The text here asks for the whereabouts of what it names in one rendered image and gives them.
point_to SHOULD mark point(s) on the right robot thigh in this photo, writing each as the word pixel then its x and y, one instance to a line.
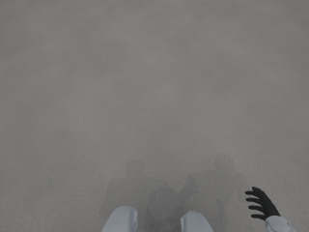
pixel 194 222

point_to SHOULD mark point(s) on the robot thigh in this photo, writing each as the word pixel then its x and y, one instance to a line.
pixel 123 219
pixel 194 222

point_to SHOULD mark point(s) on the robot right forearm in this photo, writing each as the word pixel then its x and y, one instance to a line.
pixel 278 224

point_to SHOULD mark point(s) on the left robot thigh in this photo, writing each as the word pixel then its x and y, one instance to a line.
pixel 123 219

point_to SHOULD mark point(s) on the robot right hand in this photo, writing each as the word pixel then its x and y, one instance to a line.
pixel 267 207

